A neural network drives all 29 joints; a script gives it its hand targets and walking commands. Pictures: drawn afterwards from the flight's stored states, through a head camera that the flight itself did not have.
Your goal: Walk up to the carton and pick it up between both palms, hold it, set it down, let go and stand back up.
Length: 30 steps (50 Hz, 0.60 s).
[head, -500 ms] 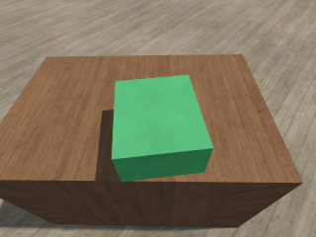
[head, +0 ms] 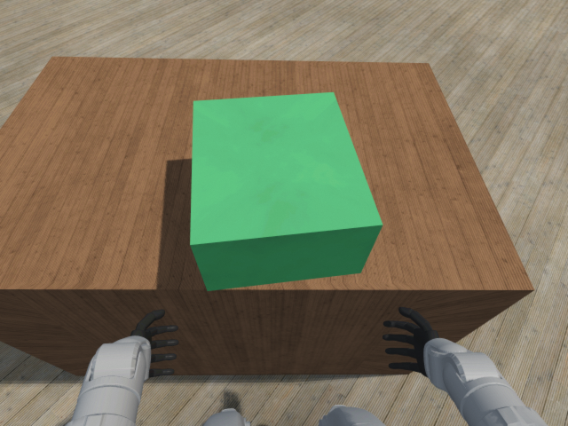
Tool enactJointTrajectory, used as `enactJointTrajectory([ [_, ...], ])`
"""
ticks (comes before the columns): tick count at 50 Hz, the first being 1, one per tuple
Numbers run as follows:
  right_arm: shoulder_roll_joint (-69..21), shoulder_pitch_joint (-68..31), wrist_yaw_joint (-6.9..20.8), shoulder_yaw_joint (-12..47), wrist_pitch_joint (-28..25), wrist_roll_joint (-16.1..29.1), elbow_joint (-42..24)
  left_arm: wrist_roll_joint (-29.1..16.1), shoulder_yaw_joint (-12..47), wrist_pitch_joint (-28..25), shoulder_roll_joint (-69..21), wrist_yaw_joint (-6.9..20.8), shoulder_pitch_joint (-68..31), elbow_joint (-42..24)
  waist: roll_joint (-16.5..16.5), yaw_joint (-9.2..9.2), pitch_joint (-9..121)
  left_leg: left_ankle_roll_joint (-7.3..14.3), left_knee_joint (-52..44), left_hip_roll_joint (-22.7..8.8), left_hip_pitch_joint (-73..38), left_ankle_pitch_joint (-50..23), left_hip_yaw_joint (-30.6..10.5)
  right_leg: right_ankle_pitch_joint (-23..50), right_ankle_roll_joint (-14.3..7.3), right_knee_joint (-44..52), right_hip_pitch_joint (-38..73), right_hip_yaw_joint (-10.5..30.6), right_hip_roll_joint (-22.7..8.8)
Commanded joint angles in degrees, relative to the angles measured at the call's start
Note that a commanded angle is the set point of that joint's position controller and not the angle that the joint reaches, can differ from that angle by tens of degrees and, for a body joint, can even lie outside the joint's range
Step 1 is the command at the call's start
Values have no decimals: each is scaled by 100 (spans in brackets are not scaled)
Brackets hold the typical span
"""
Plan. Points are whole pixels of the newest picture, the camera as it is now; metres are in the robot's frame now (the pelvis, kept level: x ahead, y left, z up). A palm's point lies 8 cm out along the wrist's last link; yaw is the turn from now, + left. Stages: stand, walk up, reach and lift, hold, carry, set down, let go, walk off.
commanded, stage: reach and lift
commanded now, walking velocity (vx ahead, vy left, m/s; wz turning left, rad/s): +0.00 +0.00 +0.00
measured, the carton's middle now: (274, 184) +0.49 +0.02 +0.00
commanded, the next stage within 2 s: none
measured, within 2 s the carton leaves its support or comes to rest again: neither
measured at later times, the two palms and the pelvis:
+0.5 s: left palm (120, 383) +0.19 +0.23 -0.04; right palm (437, 383) +0.17 -0.19 -0.06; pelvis +0.00 -0.01 +0.02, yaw -1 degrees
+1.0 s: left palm (90, 421) +0.14 +0.26 -0.03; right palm (442, 396) +0.15 -0.18 -0.03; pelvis +0.00 -0.01 +0.04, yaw +1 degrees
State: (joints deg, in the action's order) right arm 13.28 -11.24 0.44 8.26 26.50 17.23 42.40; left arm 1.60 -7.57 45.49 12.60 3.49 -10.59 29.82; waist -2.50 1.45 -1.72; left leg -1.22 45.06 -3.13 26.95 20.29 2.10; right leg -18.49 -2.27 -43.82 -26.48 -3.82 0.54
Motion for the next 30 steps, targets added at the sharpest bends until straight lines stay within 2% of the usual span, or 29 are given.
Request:
enactJointTrajectory([
  [1, 703, 1437, -431, -71, 92, 209, -196, 572, -72, 1033, -150, 398, 2415, -1716, 547, 56, 408, -339, -1466, 300, -1934, -1549, 42, 1656, 26, 1649, 1119, -74, 248],
  [2, 711, 1453, -504, -157, -12, 11, -786, 536, -103, 988, -21, 402, 2583, -1816, 318, 68, -152, -277, -1536, 310, -1893, -1202, 179, 1368, 60, 1833, 689, -171, 249],
  [3, 705, 1304, -521, -246, -81, -163, -1151, 551, -99, 905, 137, 355, 2408, -1987, 238, 12, -421, -234, -1568, 327, -1813, -1098, 266, 1050, 81, 1953, 520, -186, 276],
  [6, 498, 1191, -299, -486, -281, -580, -2167, 578, -237, 477, 374, 101, 1791, -2609, 177, -156, -338, -203, -1722, 299, -1601, -1148, 390, 218, 167, 2132, 489, -288, 205],
  [8, 174, 1479, -126, -647, -534, -871, -2787, 428, -179, -50, 412, -43, 1460, -2795, 233, -181, 196, -151, -1724, 162, -1498, -1004, 411, 250, 192, 2025, 446, -251, 70],
  [10, -47, 1196, 18, -904, -788, -1188, -3111, 209, -13, -662, 571, -127, 785, -2680, 507, -210, 893, -71, -1543, -31, -1147, -571, 421, 362, 158, 1659, 249, -114, -82],
  [13, -85, 1108, 124, -1087, -1041, -1369, -3152, -339, 157, -1381, 729, -238, 362, -2392, 677, -197, 1913, -42, -1246, -152, -845, -584, 420, 917, 112, 1069, 273, 36, -178],
  [17, -26, 1820, 106, -882, -1071, -991, -2936, -955, 297, -1661, 919, -229, 1076, -2179, 611, -194, 2529, -136, -973, -39, -1216, -1764, 344, 1670, 77, 903, 447, 72, -145],
  [20, 150, 2350, -32, -636, -1076, -696, -2767, -1045, 147, -1606, 942, -79, 2053, -1958, 332, -253, 2188, -206, -1222, 88, -1841, -2832, 332, 2119, 111, 1490, 969, 32, 3],
  [22, 224, 2652, -128, -505, -1079, -563, -2636, -914, 16, -1500, 858, -24, 2668, -1954, 224, -269, 1683, -245, -1574, 196, -2126, -3080, 344, 2115, 166, 1922, 1318, 14, 80],
  [24, 216, 2692, -213, -451, -1073, -557, -2598, -801, -35, -1375, 791, 1, 2970, -1964, 147, -304, 1054, -226, -1892, 317, -2155, -2801, 388, 1843, 219, 2254, 1467, 64, 87],
  [26, 72, 2629, -294, -449, -1054, -674, -2839, -770, -71, -1347, 829, 13, 2923, -1970, 20, -382, 443, -155, -2155, 385, -2008, -2199, 445, 1258, 303, 2513, 1415, 107, 42],
  [28, -202, 2520, -315, -493, -1043, -842, -3221, -762, -92, -1477, 973, -7, 2471, -1947, -16, -452, 90, -47, -2352, 374, -1740, -1388, 490, 516, 357, 2699, 1277, 202, -71],
  [30, -462, 2483, -292, -561, -1095, -973, -3579, -737, -89, -1746, 1083, -61, 2025, -1996, 89, -492, 68, 58, -2427, 308, -1479, -813, 488, 24, 361, 2735, 1281, 336, -200],
])
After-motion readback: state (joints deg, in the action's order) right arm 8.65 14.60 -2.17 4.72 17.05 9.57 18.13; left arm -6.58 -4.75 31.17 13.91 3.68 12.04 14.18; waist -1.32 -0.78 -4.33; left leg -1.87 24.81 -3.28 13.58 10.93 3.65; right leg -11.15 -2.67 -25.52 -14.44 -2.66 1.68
